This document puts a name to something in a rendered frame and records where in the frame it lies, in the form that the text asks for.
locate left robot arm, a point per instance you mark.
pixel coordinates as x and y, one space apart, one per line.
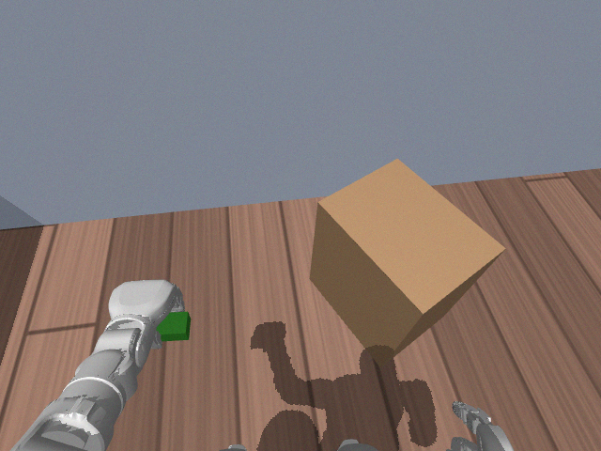
83 417

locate left robot hand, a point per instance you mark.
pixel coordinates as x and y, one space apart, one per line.
150 299

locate right robot hand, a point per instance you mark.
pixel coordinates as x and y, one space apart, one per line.
489 437

